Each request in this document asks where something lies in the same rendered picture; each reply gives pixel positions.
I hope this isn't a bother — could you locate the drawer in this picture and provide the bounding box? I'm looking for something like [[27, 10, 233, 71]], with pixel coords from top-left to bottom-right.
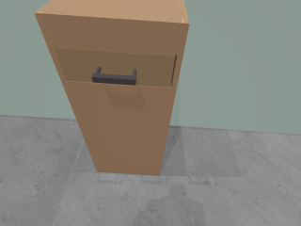
[[56, 47, 176, 88]]

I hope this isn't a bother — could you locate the handle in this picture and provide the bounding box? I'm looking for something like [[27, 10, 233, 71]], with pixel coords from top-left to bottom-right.
[[91, 67, 136, 86]]

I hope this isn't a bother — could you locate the cabinet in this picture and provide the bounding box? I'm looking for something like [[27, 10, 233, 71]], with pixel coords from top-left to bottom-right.
[[34, 0, 190, 176]]

